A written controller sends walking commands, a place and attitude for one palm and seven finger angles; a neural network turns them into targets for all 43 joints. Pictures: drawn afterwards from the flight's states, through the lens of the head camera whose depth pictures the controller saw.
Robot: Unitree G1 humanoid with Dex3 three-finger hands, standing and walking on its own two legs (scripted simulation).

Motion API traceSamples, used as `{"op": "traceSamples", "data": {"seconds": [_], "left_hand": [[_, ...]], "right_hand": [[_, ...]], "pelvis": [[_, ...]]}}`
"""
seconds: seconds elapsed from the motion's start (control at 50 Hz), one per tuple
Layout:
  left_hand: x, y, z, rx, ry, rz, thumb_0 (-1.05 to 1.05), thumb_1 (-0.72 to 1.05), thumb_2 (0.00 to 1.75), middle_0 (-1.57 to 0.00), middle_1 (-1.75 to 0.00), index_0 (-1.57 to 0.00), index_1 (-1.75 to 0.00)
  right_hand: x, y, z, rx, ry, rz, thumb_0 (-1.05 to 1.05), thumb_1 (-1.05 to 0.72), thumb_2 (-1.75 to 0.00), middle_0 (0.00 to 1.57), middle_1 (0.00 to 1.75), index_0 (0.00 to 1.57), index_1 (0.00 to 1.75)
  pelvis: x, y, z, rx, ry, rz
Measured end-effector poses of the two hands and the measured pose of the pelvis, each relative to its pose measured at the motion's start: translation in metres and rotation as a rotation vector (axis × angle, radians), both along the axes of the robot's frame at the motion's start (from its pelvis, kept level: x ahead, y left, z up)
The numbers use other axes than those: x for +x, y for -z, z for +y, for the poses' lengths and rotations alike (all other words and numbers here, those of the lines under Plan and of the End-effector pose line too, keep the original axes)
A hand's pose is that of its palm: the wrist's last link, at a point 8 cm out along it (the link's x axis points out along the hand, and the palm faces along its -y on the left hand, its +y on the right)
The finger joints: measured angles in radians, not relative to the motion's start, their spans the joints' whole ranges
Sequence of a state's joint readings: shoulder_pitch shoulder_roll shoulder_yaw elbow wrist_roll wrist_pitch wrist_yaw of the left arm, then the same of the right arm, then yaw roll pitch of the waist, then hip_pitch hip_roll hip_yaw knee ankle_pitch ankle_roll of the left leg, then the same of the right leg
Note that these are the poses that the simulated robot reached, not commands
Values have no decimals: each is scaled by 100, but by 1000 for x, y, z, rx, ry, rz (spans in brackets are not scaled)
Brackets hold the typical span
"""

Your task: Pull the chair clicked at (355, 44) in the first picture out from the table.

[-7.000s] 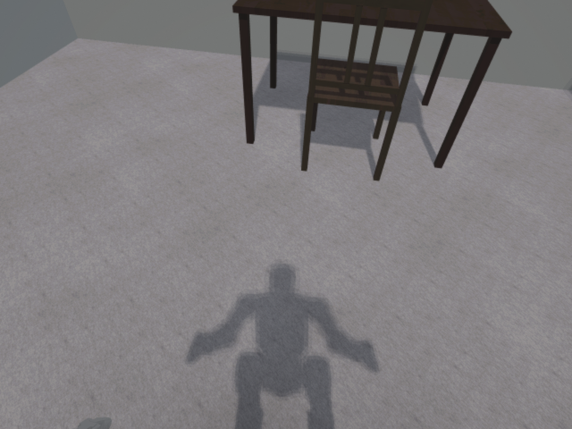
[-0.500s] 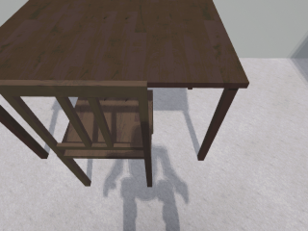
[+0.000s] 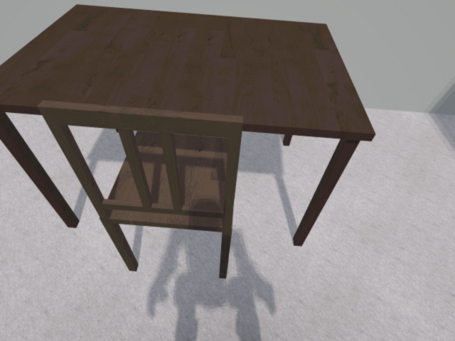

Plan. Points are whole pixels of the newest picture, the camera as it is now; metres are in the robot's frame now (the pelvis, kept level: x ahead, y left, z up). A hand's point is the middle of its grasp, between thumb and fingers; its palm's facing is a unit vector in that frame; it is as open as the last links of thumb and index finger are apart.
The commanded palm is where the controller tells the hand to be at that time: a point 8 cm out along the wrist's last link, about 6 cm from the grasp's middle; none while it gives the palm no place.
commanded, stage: come to a stop and stand still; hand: left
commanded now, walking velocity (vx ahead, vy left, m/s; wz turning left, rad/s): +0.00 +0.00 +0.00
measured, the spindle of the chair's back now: (138, 171) +0.51 +0.28 -0.08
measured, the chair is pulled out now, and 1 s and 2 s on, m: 0.00 0.00 0.00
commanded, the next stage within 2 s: look again from close up in 0.36 s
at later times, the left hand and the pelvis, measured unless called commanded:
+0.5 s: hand out of the picture -0.02 +0.17 -0.17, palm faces +0.02 -0.98 -0.17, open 7.4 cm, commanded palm none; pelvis +0.00 +0.01 +0.01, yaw -1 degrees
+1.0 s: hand out of the picture +0.02 +0.18 -0.17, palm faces +0.01 -0.98 -0.21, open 7.3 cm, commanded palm none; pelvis +0.00 +0.00 +0.00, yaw -1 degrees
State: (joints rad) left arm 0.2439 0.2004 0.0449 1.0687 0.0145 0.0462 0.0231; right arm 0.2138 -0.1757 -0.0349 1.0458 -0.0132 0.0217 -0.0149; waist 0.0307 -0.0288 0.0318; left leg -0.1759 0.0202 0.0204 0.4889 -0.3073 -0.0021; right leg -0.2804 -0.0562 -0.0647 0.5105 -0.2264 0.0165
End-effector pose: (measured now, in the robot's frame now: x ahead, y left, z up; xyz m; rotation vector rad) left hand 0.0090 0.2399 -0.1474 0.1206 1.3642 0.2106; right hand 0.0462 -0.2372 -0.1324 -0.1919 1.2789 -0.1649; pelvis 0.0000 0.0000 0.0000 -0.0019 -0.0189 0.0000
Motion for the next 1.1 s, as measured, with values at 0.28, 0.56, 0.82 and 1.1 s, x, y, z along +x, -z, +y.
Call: {"op": "traceSamples", "data": {"seconds": [0.28, 0.56, 0.82, 1.1], "left_hand": [[-43, -5, -1, -37, 19, 112, 0, 91, 90, -20, -30, -20, -30], [-27, -2, -19, -38, 55, 68, 0, 91, 90, -20, -30, -20, -30], [10, -10, -10, 8, 77, -37, 0, 91, 90, -20, -30, -20, -30], [-2, -10, -23, -9, 65, 3, 0, 91, 90, -20, -30, -20, -30]], "right_hand": [[-47, 3, 32, 40, 37, 98, 1, -92, -90, 20, 30, 20, 30], [-61, 14, 38, 88, 44, 114, 1, -91, -90, 20, 30, 20, 30], [-45, 18, 27, 83, 32, 51, 2, -92, -90, 20, 30, 20, 30], [-52, 15, 17, 79, 31, 98, 1, -91, -90, 20, 30, 20, 30]], "pelvis": [[-4, -7, 17, 5, 8, -4], [-1, -1, 11, -3, 8, 8], [5, 0, 5, 8, 11, -16], [3, -3, -6, 10, 13, -11]]}}
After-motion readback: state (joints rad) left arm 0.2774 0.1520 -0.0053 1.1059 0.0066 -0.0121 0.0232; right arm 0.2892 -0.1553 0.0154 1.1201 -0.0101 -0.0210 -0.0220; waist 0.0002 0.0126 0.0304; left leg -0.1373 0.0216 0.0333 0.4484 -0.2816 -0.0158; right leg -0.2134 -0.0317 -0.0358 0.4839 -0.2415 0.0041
